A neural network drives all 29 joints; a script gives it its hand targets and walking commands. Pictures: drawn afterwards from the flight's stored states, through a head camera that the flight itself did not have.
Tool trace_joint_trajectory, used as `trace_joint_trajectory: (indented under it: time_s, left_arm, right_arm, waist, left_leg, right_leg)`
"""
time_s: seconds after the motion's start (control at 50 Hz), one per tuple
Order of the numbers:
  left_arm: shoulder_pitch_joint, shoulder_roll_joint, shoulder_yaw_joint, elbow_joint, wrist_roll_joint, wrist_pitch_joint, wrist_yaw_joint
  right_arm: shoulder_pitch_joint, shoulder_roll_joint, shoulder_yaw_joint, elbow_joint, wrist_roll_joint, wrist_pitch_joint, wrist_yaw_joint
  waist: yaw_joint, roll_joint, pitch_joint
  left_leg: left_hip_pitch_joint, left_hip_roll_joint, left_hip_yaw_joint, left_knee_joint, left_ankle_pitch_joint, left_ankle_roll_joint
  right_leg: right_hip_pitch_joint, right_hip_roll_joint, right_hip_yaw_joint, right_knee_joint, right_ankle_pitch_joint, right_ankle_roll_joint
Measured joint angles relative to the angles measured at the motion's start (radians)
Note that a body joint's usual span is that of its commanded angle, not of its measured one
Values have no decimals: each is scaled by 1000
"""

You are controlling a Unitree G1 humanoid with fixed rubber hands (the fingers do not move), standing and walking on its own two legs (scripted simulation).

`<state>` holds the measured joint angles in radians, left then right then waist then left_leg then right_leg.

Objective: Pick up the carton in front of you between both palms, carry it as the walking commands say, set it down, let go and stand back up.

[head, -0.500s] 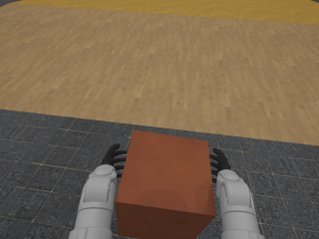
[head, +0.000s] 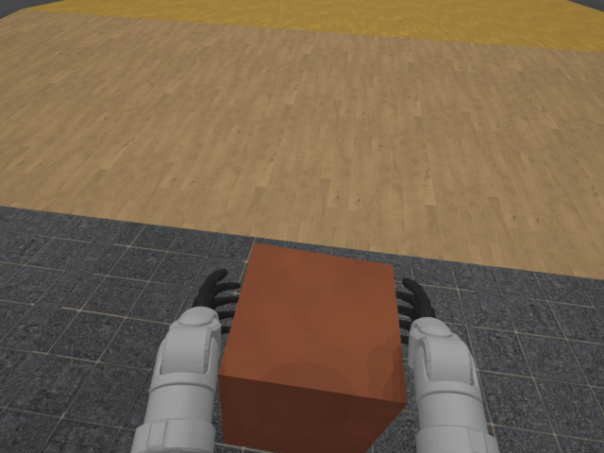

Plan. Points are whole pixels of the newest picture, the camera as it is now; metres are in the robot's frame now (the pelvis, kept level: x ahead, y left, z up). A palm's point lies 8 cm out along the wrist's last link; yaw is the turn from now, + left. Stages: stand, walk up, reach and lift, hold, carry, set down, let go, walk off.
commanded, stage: hold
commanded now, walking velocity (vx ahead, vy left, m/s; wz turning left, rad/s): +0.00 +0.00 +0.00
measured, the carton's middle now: (306, 356) +0.30 +0.01 -0.03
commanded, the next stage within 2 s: carry in 0.10 s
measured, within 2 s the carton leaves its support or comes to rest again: neither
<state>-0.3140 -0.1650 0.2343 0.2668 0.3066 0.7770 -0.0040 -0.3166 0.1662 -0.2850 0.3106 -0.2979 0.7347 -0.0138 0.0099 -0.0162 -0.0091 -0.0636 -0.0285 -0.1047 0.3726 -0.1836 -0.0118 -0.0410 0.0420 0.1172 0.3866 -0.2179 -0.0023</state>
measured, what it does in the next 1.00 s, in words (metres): walks ahead: left foot, then right foot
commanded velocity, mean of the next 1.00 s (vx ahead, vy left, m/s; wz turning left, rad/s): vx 0.47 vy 0.00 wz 0.00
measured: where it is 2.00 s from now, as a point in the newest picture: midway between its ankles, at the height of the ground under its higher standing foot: (330, 310)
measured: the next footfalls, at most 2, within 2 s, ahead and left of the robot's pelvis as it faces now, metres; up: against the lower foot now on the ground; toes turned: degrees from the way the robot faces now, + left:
left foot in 0.56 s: +0.23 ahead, +0.08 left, +0.00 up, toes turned +6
right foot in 0.96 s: +0.50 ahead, -0.17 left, +0.00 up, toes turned -18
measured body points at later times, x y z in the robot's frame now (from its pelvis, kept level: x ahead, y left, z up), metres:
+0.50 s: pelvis +0.09 -0.02 +0.00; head +0.08 -0.02 +0.45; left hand +0.39 +0.12 +0.10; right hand +0.37 -0.19 +0.10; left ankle +0.12 +0.09 -0.72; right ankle +0.01 -0.12 -0.74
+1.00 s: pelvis +0.38 -0.07 -0.03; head +0.34 -0.08 +0.42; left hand +0.62 +0.07 +0.06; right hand +0.60 -0.24 +0.05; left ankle +0.20 +0.07 -0.72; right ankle +0.46 -0.16 -0.75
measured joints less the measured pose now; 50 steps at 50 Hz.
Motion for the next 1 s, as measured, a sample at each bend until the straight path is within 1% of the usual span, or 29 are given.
trace_joint_trajectory:
  time_s: [0.08,0.12,0.14,0.18,0.22,0.24,0.28,0.3,0.34,0.38,0.42,0.46,0.5,0.52,0.54,0.56,0.58,0.6,0.62,0.66,0.7,0.74,0.82,0.86,0.9,0.94,0.96,0.98,1.0]
  left_arm:
    - [-2,-1,-4,6,3,3,2]
    - [5,1,-12,-9,-4,11,5]
    - [13,3,-19,-18,-7,13,6]
    - [36,10,-32,-49,-25,18,8]
    - [62,16,-40,-106,-53,28,11]
    - [70,18,-45,-137,-68,36,17]
    - [86,21,-66,-196,-91,60,26]
    - [90,22,-78,-220,-95,74,28]
    - [93,21,-109,-269,-107,104,39]
    - [109,24,-127,-334,-123,139,47]
    - [133,28,-141,-419,-140,179,59]
    - [157,31,-151,-510,-162,219,74]
    - [181,33,-164,-596,-181,260,93]
    - [194,34,-166,-632,-188,280,97]
    - [207,35,-168,-665,-198,300,102]
    - [220,37,-167,-693,-209,320,108]
    - [233,38,-162,-712,-221,339,115]
    - [248,39,-154,-725,-235,358,123]
    - [267,39,-150,-738,-247,378,131]
    - [302,38,-156,-754,-266,410,146]
    - [323,37,-165,-732,-280,419,152]
    - [339,36,-166,-709,-291,415,158]
    - [373,32,-164,-720,-301,385,186]
    - [392,30,-165,-732,-302,367,192]
    - [402,28,-167,-745,-299,362,195]
    - [405,29,-171,-759,-297,361,192]
    - [403,29,-175,-765,-299,358,186]
    - [395,29,-182,-753,-303,348,179]
    - [387,30,-189,-735,-305,342,170]
  right_arm:
    - [5,-1,-4,3,1,-1,2]
    - [13,-4,10,-10,-2,5,3]
    - [18,-5,17,-16,0,8,2]
    - [37,-10,48,-52,12,22,-6]
    - [51,-13,82,-104,34,43,-20]
    - [58,-15,94,-134,45,53,-24]
    - [79,-20,111,-202,64,80,-29]
    - [89,-22,115,-235,73,98,-31]
    - [114,-27,118,-318,98,136,-41]
    - [135,-31,127,-385,127,169,-49]
    - [149,-32,142,-453,157,202,-60]
    - [164,-34,162,-528,174,237,-68]
    - [187,-36,183,-605,191,274,-76]
    - [198,-37,193,-639,199,293,-82]
    - [207,-38,201,-668,205,315,-87]
    - [216,-38,209,-691,211,336,-92]
    - [224,-38,218,-701,219,354,-100]
    - [236,-38,230,-703,223,370,-107]
    - [253,-38,239,-704,233,385,-116]
    - [300,-39,245,-721,253,411,-130]
    - [342,-36,239,-730,267,427,-145]
    - [364,-34,235,-730,276,438,-159]
    - [378,-33,238,-739,301,425,-175]
    - [382,-32,242,-744,307,413,-177]
    - [383,-33,244,-749,309,409,-176]
    - [385,-32,247,-763,307,407,-172]
    - [385,-32,246,-775,304,405,-170]
    - [383,-34,237,-779,302,401,-168]
    - [380,-34,228,-776,297,400,-163]
  waist:
    - [5,1,-8]
    - [12,-1,-39]
    - [13,1,-56]
    - [17,5,-88]
    - [17,16,-105]
    - [15,19,-108]
    - [4,33,-118]
    - [-4,39,-127]
    - [-20,34,-139]
    - [-31,16,-149]
    - [-31,-1,-154]
    - [-21,-14,-154]
    - [-9,-25,-155]
    - [-5,-29,-153]
    - [-1,-30,-151]
    - [3,-28,-153]
    - [6,-33,-160]
    - [4,-36,-167]
    - [4,-31,-173]
    - [-1,-9,-180]
    - [-10,7,-190]
    - [-21,15,-191]
    - [-45,20,-181]
    - [-50,24,-177]
    - [-50,29,-172]
    - [-43,36,-164]
    - [-36,47,-159]
    - [-23,65,-155]
    - [-10,68,-149]
  left_leg:
    - [-3,0,4,6,-5,1]
    - [-46,-1,14,32,-17,1]
    - [-72,0,22,56,-42,3]
    - [-111,2,40,84,-98,10]
    - [-134,16,57,88,-78,13]
    - [-143,23,63,97,-72,12]
    - [-159,41,60,126,-96,5]
    - [-173,48,56,154,-140,5]
    - [-229,56,89,262,-210,5]
    - [-290,54,135,344,-259,2]
    - [-347,49,176,382,-246,0]
    - [-381,42,208,354,-212,-1]
    - [-387,34,234,263,-167,0]
    - [-372,30,253,189,-142,2]
    - [-345,25,277,113,-106,1]
    - [-313,24,295,53,-77,9]
    - [-300,22,309,44,6,28]
    - [-300,21,320,72,34,52]
    - [-294,24,327,99,11,69]
    - [-256,33,329,97,-49,80]
    - [-202,34,326,46,-63,71]
    - [-143,34,324,-12,-60,60]
    - [-41,45,316,-78,-90,39]
    - [12,55,313,-90,-122,21]
    - [63,65,307,-85,-167,1]
    - [95,85,297,-25,-239,-23]
    - [88,105,288,48,-293,-30]
    - [43,135,276,171,-315,-27]
    - [-25,142,239,326,-306,-19]
  right_leg:
    - [-4,0,4,5,-3,2]
    - [-54,2,11,41,-17,2]
    - [-84,2,13,69,-42,2]
    - [-144,-8,-1,126,-142,-3]
    - [-196,-22,-50,167,-169,-1]
    - [-204,-27,-73,161,-159,-3]
    - [-202,-21,-97,137,-95,-6]
    - [-200,-15,-105,124,-72,-10]
    - [-197,-20,-121,109,-61,-26]
    - [-181,-33,-127,67,-68,-30]
    - [-159,-47,-123,10,-55,-25]
    - [-133,-56,-112,-38,-47,-23]
    - [-108,-63,-103,-58,-59,-17]
    - [-98,-67,-99,-48,-77,-13]
    - [-92,-70,-95,-15,-109,-8]
    - [-97,-70,-89,42,-154,-4]
    - [-122,-78,-98,135,-206,-2]
    - [-164,-86,-115,251,-232,-1]
    - [-217,-89,-131,375,-250,-5]
    - [-325,-91,-169,569,-240,-15]
    - [-416,-112,-200,637,-149,-10]
    - [-478,-130,-215,589,-85,3]
    - [-537,-138,-234,360,-13,17]
    - [-535,-136,-257,258,37,12]
    - [-516,-135,-289,202,82,9]
    - [-466,-126,-330,150,71,8]
    - [-440,-115,-348,134,93,-16]
    - [-444,-104,-364,172,93,-49]
    - [-445,-102,-371,204,64,-71]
